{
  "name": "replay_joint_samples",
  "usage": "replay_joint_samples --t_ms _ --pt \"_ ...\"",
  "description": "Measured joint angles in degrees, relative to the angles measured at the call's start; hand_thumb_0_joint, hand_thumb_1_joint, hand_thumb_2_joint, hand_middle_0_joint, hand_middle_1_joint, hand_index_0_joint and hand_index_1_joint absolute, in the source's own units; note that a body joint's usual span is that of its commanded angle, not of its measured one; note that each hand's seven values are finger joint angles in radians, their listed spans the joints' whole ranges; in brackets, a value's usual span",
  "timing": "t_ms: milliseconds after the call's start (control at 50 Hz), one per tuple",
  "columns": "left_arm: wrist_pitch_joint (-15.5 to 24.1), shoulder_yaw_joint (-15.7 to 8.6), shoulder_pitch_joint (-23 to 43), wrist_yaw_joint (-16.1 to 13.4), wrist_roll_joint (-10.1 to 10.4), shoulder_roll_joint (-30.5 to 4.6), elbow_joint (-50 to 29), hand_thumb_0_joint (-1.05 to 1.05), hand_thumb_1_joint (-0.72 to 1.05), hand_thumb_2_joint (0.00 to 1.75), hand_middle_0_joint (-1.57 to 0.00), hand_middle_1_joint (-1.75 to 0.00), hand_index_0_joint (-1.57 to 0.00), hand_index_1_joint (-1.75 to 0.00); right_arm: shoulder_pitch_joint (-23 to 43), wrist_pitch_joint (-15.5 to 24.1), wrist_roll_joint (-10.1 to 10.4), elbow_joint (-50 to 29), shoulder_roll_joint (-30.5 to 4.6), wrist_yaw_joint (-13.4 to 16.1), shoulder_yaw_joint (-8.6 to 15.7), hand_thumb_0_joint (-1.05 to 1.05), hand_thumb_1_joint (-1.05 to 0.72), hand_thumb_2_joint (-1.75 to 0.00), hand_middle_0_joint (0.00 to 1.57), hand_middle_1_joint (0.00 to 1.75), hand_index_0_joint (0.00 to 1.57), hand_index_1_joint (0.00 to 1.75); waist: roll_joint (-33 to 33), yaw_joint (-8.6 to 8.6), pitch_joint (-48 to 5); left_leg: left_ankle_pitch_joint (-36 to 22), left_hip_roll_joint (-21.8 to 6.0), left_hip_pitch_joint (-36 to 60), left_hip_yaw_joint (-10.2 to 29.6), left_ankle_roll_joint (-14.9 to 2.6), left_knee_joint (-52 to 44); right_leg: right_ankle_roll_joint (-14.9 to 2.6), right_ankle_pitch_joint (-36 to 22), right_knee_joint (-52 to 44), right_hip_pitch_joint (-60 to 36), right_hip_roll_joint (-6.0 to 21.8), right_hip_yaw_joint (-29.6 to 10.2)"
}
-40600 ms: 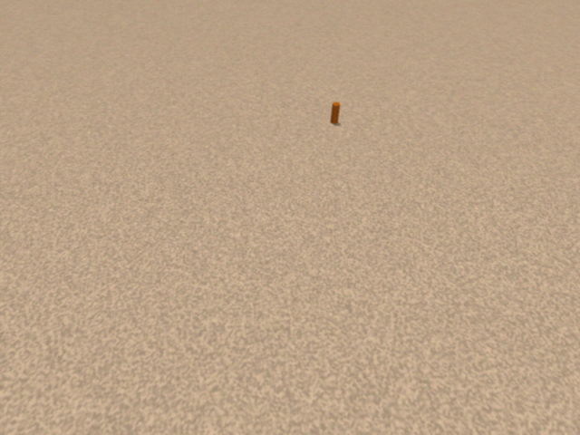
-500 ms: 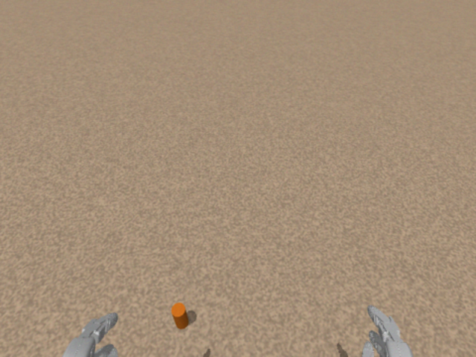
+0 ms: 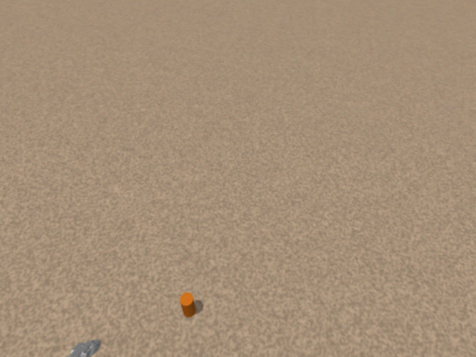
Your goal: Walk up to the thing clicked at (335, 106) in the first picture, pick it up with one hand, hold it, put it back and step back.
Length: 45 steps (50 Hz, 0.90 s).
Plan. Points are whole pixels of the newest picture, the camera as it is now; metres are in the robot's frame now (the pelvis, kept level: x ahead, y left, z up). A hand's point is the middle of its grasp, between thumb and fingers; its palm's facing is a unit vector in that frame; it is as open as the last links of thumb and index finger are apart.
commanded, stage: stand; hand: left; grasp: from above
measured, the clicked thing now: (188, 305) +0.45 +0.19 -0.68
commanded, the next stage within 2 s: none
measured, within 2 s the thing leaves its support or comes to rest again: neither
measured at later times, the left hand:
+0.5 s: hand out of the picture +0.03 +0.24 -0.13, palm faces +0.05 -0.94 -0.34, open 7.4 cm
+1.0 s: hand out of the picture +0.05 +0.23 -0.12, palm faces +0.04 -0.94 -0.34, open 7.4 cm
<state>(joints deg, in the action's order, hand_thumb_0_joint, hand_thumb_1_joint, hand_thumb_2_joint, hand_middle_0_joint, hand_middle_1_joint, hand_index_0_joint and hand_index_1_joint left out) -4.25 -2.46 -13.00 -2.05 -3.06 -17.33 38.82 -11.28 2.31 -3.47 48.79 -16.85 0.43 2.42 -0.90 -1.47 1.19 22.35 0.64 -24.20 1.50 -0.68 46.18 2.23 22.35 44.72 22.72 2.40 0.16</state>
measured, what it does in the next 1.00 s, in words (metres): stands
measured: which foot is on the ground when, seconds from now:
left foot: down 0.00-1.00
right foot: down 0.00-1.00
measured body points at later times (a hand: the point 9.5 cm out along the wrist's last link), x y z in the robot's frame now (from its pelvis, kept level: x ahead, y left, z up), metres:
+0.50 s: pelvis +0.00 +0.00 +0.04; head -0.01 -0.01 +0.48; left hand +0.03 +0.29 -0.10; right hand +0.07 -0.27 -0.11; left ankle +0.02 +0.11 -0.71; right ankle +0.01 -0.15 -0.71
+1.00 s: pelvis +0.00 -0.02 +0.04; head -0.01 -0.02 +0.49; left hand +0.05 +0.28 -0.10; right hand +0.06 -0.30 -0.10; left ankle +0.02 +0.11 -0.71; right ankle +0.01 -0.15 -0.71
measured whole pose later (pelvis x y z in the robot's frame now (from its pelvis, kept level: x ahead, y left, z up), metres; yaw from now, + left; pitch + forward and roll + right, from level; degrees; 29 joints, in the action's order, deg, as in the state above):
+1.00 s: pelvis +0.00 -0.02 +0.04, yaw +0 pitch -5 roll +0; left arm -0.3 -2.3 -8.2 -1.1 -1.6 -17.5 66.0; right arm -8.9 -0.1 -1.3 64.7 -18.0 0.7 1.3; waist 0.9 -0.6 3.9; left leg 10.1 -0.6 -6.9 2.4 0.9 21.7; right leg 1.1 10.1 20.0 5.2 1.3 1.4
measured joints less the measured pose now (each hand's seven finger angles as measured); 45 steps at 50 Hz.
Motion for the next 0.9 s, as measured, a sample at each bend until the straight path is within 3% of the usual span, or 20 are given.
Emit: replay_joint_samples --t_ms 160,340,900 --pt "2.15 -0.62 -0.76 -0.11 0.57 0.6 13.77 0.0 0.91 0.9 -0.21 -0.3 -0.2 -0.3 -0.51 -1.62 0.64 6.2 0.43 0.56 0.28 0.01 -0.9 -0.9 0.2 0.3 0.2 0.3 0.83 -0.03 1.47 -3.46 -0.11 7.2 0.23 -0.17 -8.25 0.29 -4.19 -9.67 -7.92 -0.06 0.43" --pt "2.77 -0.05 0.02 -0.1 0.93 1.54 22.04 0.0 0.9 0.9 -0.21 -0.3 -0.2 -0.3 0.76 -2.21 1.54 10.74 1.44 0.89 -0.31 0.01 -0.9 -0.9 0.2 0.3 0.2 0.3 1.52 -0.21 2.34 -8.11 0.29 13.67 0.19 -0.07 -17.37 0.36 -8.47 -18.16 -14.13 0.41 0.55" --pt "3.99 0.1 4.31 0.7 1.41 -0.04 27.13 0.0 0.9 0.9 -0.21 -0.3 -0.2 -0.3 2.02 -2.61 2.07 15.76 -1.11 0.29 -0.78 0.01 -0.9 -0.9 0.2 0.3 0.2 0.3 1.85 0.86 2.72 -12.07 -1.14 17.13 0.99 1.44 -24.02 -1.0 -12.15 -24.44 -17.51 -1.01 1.38"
